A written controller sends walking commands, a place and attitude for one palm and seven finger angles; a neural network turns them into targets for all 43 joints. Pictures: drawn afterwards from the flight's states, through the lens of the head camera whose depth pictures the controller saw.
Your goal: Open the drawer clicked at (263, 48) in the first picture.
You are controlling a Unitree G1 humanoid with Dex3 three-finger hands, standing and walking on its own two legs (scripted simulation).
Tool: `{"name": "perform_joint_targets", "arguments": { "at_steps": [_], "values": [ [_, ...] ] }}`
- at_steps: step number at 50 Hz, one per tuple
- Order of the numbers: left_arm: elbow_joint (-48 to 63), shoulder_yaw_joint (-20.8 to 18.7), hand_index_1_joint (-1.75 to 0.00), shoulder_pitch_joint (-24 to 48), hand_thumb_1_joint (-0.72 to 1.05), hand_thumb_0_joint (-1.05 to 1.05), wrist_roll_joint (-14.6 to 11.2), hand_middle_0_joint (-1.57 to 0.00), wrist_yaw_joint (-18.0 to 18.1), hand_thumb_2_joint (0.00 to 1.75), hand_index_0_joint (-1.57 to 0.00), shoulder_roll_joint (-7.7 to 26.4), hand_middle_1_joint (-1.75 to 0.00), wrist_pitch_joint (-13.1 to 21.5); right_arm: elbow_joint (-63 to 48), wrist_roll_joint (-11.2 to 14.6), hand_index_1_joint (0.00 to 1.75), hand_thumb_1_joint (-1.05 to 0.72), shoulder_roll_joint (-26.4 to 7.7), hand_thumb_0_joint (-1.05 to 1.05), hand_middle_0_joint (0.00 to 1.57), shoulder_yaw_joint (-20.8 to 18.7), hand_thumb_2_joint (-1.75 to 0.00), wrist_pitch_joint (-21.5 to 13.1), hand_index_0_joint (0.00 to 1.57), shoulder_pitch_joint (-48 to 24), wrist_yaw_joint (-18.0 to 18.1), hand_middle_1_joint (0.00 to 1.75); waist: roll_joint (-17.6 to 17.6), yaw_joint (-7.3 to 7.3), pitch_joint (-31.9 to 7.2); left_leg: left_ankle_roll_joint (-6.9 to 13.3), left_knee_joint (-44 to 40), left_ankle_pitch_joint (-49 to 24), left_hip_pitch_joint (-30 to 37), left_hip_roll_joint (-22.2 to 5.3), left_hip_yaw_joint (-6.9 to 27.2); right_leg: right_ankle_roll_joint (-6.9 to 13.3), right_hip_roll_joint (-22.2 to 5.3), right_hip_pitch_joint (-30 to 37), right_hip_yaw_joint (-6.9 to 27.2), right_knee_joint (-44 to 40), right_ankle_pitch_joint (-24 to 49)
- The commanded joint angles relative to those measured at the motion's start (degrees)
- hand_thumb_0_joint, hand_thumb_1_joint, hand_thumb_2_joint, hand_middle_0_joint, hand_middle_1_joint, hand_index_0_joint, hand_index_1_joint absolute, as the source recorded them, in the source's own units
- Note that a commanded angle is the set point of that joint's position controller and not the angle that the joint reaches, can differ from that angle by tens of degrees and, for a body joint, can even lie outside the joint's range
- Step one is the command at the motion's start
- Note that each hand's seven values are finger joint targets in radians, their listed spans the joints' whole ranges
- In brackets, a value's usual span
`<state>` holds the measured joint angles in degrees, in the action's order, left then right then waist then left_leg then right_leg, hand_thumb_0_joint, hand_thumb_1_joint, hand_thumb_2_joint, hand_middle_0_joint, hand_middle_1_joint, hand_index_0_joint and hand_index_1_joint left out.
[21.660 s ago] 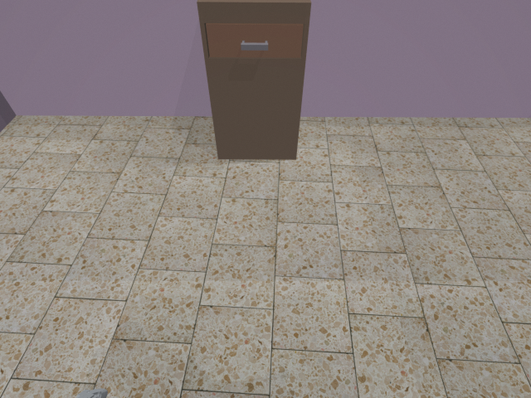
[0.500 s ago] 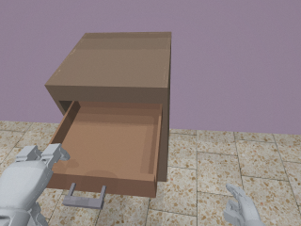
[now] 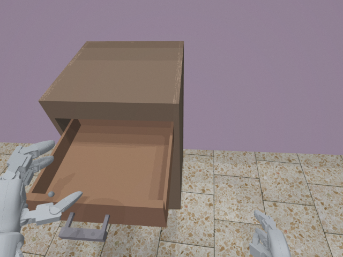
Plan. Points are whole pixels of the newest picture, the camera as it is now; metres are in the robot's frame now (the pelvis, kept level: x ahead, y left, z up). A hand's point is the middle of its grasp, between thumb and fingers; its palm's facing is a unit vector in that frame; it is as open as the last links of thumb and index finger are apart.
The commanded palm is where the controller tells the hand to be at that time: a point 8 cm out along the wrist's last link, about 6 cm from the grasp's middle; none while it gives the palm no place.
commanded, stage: draw the hand back to the body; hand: left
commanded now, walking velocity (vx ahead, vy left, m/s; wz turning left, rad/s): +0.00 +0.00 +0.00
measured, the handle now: (86, 225) +0.20 +0.27 -0.10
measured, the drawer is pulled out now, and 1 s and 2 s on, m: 0.30 0.30 0.30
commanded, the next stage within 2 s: step back with the hand held close in 0.48 s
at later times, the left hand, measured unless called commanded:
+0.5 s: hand (51, 196) +0.17 +0.23 +0.15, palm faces +0.39 -0.82 -0.42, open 7.6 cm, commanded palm +0.12 +0.27 +0.17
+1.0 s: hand (36, 204) +0.16 +0.25 +0.14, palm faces +0.30 -0.80 -0.52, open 7.4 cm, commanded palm +0.10 +0.29 +0.17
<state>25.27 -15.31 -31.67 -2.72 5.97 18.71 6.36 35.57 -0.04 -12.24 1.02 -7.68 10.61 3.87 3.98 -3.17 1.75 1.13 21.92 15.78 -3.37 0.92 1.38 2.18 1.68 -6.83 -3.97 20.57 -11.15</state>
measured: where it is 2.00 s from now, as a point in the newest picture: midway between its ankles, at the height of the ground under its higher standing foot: outside the picture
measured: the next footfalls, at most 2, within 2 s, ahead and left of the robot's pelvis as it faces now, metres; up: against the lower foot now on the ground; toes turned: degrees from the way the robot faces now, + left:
right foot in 1.78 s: -0.18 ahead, -0.12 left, +0.00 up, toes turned -5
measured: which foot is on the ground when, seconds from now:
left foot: down 0.00-1.00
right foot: down 0.00-1.00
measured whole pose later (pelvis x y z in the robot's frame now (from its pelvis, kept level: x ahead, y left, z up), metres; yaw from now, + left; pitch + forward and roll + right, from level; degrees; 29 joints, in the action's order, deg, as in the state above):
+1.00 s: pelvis -0.03 +0.01 -0.01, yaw +1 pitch +3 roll +0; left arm 33.6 -20.9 -37.6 -2.1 7.0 23.0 10.4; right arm 31.7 0.9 -12.6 -2.1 -1.7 8.4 4.3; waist 0.4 0.2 2.2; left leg 2.2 27.5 14.9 -15.1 2.8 1.4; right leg 1.1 -0.4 -18.2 -4.2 26.0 -10.4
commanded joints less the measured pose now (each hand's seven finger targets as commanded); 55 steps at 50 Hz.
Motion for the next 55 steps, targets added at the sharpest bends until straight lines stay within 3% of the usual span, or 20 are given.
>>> {"name": "perform_joint_targets", "arguments": {
  "at_steps": [1, 6, 8, 11, 13, 14, 18, 21, 26, 28, 29, 30, 31, 32, 34, 37, 41, 47, 49, 55],
  "values": [
    [12.77, -7.4, -0.59, 2.5, 0.44, 0.0, -0.62, -0.23, 1.31, 0.7, -0.23, 9.45, -0.59, 3.79, -9.44, 0.36, 0.3, -0.9, -4.89, 0.0, 0.2, -2.25, -0.9, -3.15, 0.2, -7.73, 0.6, 0.3, -2.07, -0.04, -7.22, 0.36, -2.07, -16.57, -2.14, -2.04, -0.37, -0.84, -3.52, 5.56, 2.05, -2.38, 11.41],
    [12.62, -7.88, -0.48, 3.51, 0.62, 0.0, -0.68, -0.22, 1.41, 0.78, -0.22, 9.51, -0.48, 3.88, -9.11, 0.5, 0.3, -0.9, -4.84, 0.0, 0.2, -2.16, -0.9, -3.09, 0.2, -8.07, 0.69, 0.3, -1.38, -0.09, -5.28, 0.29, -2.48, -15.89, -2.46, -2.0, -0.11, -0.8, -3.5, 4.76, 2.05, -2.83, 10.29],
    [13.27, -7.59, -0.43, 4.91, 0.69, 0.0, -0.63, -0.22, 1.41, 0.81, -0.22, 9.58, -0.43, 4.03, -9.11, 0.53, 0.3, -0.9, -4.83, 0.0, 0.2, -2.03, -0.9, -3.2, 0.2, -8.33, 0.72, 0.3, 1.18, 0.14, -4.0, 0.21, -2.77, -14.3, -2.22, -1.8, -0.3, -0.77, -3.56, 3.79, 2.24, -3.76, 8.43],
    [11.23, -7.93, -0.37, 2.99, 0.8, 0.0, -0.87, -0.21, 1.27, 0.86, -0.21, 9.12, -0.37, 4.04, -9.25, 0.5, 0.3, -0.9, -4.83, 0.0, 0.2, -2.31, -0.9, -3.01, 0.2, -8.36, 0.67, 0.3, -3.91, -0.18, -4.37, 0.61, -2.8, -13.72, -2.55, -1.9, -0.24, -1.05, -3.39, 4.09, 2.28, -3.74, 7.7],
    [10.69, -7.06, -0.32, 3.75, 0.87, 0.0, -0.88, -0.2, 0.99, 0.88, -0.2, 8.3, -0.32, 4.05, -9.03, 0.62, 0.3, -0.9, -4.82, 0.0, 0.2, -2.19, -0.9, -2.79, 0.2, -8.6, 0.61, 0.3, -0.92, 0.17, -2.75, 0.52, -3.0, -12.64, -2.78, -1.72, -0.61, -0.99, -3.42, 3.16, 2.56, -4.47, 6.59],
    [11.24, -7.67, -0.3, 4.03, 0.9, 0.0, -0.99, -0.2, 1.07, 0.9, -0.2, 9.19, -0.3, 4.12, -9.31, 0.62, 0.3, -0.9, -4.85, 0.0, 0.2, -2.25, -0.9, -2.84, 0.2, -8.52, 0.65, 0.3, -2.2, 0.05, -3.88, 0.62, -2.96, -12.44, -2.59, -1.77, -0.42, -1.09, -3.46, 3.56, 2.67, -4.35, 6.4],
    [11.93, -7.6, -0.3, 4.43, 0.9, 0.0, -0.81, -0.2, 1.12, 0.9, -0.2, 9.26, -0.3, 4.3, -9.22, 0.52, 0.3, -0.9, -4.74, 0.0, 0.2, -2.07, -0.9, -2.96, 0.2, -8.64, 0.57, 0.3, 0.2, 0.07, -3.75, 0.51, -2.95, -12.51, -2.53, -1.57, -0.52, -0.99, -3.5, 3.65, 2.83, -4.57, 6.42],
    [12.53, -8.17, -0.3, 3.99, 0.9, 0.0, -0.83, -0.2, 1.38, 0.9, -0.2, 9.75, -0.3, 4.25, -9.48, 0.44, 0.3, -0.9, -4.59, 0.0, 0.2, -2.14, -0.9, -3.27, 0.2, -8.43, 0.61, 0.3, -1.82, -0.12, -5.19, 0.6, -2.82, -13.3, -2.35, -1.66, -0.32, -1.11, -3.46, 4.42, 2.7, -3.92, 7.31],
    [12.27, -7.75, -0.3, 4.24, 0.9, 0.0, -0.73, -0.2, 1.19, 0.9, -0.2, 9.3, -0.3, 4.21, -9.36, 0.53, 0.3, -0.9, -4.63, 0.0, 0.2, -2.25, -0.9, -3.24, 0.2, -8.41, 0.67, 0.3, -1.18, -0.01, -4.82, 0.64, -2.71, -13.06, -1.95, -1.74, -0.65, -1.19, -3.51, 3.87, 2.9, -4.2, 6.84],
    [10.82, -7.57, -0.3, 4.55, 0.9, 0.0, -0.66, -0.2, 1.19, 0.9, -0.2, 8.88, -0.3, 4.12, -8.89, 0.42, 0.3, -0.9, -4.46, 0.0, 0.2, -2.11, -0.9, -3.22, 0.2, -8.58, 0.68, 0.3, -0.35, 0.13, -2.51, 0.5, -3.18, -12.17, -2.49, -1.58, -0.54, -1.07, -3.39, 2.81, 2.75, -5.12, 5.7],
    [11.27, -7.88, -0.3, 4.28, 0.9, 0.0, -0.79, -0.2, 1.23, 0.9, -0.2, 9.23, -0.3, 4.29, -9.19, 0.44, 0.3, -0.9, -4.64, 0.0, 0.2, -2.22, -0.9, -3.23, 0.2, -8.48, 0.68, 0.3, -2.5, -0.03, -3.74, 0.6, -3.16, -12.68, -2.49, -1.66, -0.2, -1.12, -3.4, 3.84, 2.64, -4.64, 6.25],
    [17.42, -15.93, -0.3, 11.65, 0.9, 0.0, -0.77, -0.2, 1.92, 0.9, -0.2, 16.46, -0.3, 6.92, -11.76, 1.14, 0.3, -0.9, -6.11, 0.0, 0.2, -2.34, -0.9, -1.77, 0.2, -7.51, 0.51, 0.3, -4.48, 1.59, 3.41, 1.08, -1.06, -7.05, -8.17, -2.2, 2.11, -1.04, -6.42, -3.39, 9.12, -7.74, 5.57],
    [10.75, -12.7, -0.3, 5.36, 0.9, 0.0, -0.32, -0.2, 1.48, 0.9, -0.2, 11.4, -0.3, 7.05, -9.93, 0.65, 0.3, -0.9, -4.73, 0.0, 0.2, -2.63, -0.9, -0.72, 0.2, -7.29, 0.39, 0.3, -8.54, 2.02, 2.28, 1.32, 0.73, -5.02, -7.53, -2.13, 2.48, -0.87, -7.81, -4.67, 9.34, -8.67, 2.54],
    [13.27, -12.12, -0.3, 4.73, 0.9, 0.0, 0.13, -0.2, 1.23, 0.9, -0.2, 11.25, -0.3, 7.74, -11.09, 0.56, 0.3, -0.9, -5.3, 0.0, 0.2, -2.8, -0.9, -0.25, 0.2, -7.63, 0.11, 0.3, -5.51, 1.99, 1.39, 1.31, 1.34, -5.22, -7.49, -1.59, 2.07, -0.44, -8.4, -5.4, 9.93, -8.68, 3.25],
    [13.3, -10.63, -0.3, -1.06, 0.9, 0.0, 0.4, -0.2, 1.26, 0.9, -0.2, 9.24, -0.3, 8.15, -10.98, 0.6, 0.3, -0.9, -5.76, 0.0, 0.2, -3.32, -0.9, 0.53, 0.2, -7.39, -0.18, 0.3, -4.05, 2.14, -5.25, 1.45, 2.57, -7.12, -6.81, -1.94, 1.54, -0.31, -9.42, -2.52, 8.8, -5.98, 5.11],
    [15.13, -10.86, -0.3, -4.55, 0.9, 0.0, 0.2, -0.2, 1.59, 0.9, -0.2, 9.38, -0.3, 8.09, -11.57, 0.79, 0.3, -0.9, -5.82, 0.0, 0.2, -3.87, -0.9, 1.53, 0.2, -7.88, -0.05, 0.3, -2.97, 2.46, -10.26, 1.3, 2.07, -13.41, -7.99, -2.91, 1.89, -0.7, -9.26, 1.35, 7.0, -1.53, 14.87],
    [17.8, -12.45, -0.3, -6.09, 0.9, 0.0, 0.17, -0.2, 2.17, 0.9, -0.2, 11.24, -0.3, 8.05, -12.41, 1.17, 0.3, -0.9, -6.12, 0.0, 0.2, -4.82, -0.9, 2.48, 0.2, -7.75, 0.26, 0.3, -4.59, 2.85, -13.05, 1.11, 2.85, -18.63, -9.66, -4.09, 2.84, -1.0, -8.75, 2.5, 5.66, 2.17, 18.93],
    [21.05, -13.51, -0.3, -6.77, 0.9, 0.0, 0.04, -0.2, 2.69, 0.9, -0.2, 12.57, -0.3, 7.7, -13.25, 1.16, 0.3, -0.9, -6.39, 0.0, 0.2, -5.1, -0.9, 2.97, 0.2, -7.72, 0.69, 0.3, -0.81, 3.08, -12.87, 0.59, 3.19, -24.42, -12.24, -5.44, 5.06, -0.55, -7.92, 1.49, 4.79, 6.33, 20.69],
    [20.65, -13.34, -0.3, -7.34, 0.9, 0.0, -0.07, -0.2, 2.76, 0.9, -0.2, 12.14, -0.3, 7.65, -13.42, 1.11, 0.3, -0.9, -6.19, 0.0, 0.2, -5.06, -0.9, 2.87, 0.2, -7.57, 0.64, 0.3, -1.66, 3.05, -11.8, 1.05, 2.04, -20.78, -14.5, -6.36, 5.93, -0.95, -7.36, 0.85, 4.77, 7.17, 16.58],
    [22.09, -13.53, -0.3, -6.41, 0.9, 0.0, 0.61, -0.2, 3.17, 0.9, -0.2, 11.86, -0.3, 8.04, -13.84, 0.64, 0.3, -0.9, -6.65, 0.0, 0.2, -4.66, -0.9, 1.72, 0.2, -6.81, 0.41, 0.3, 1.68, 2.93, -8.78, 2.87, -2.7, -8.73, -25.45, -9.39, 9.13, -1.6, -5.47, 2.68, 4.79, 12.82, 6.65]
  ]
}}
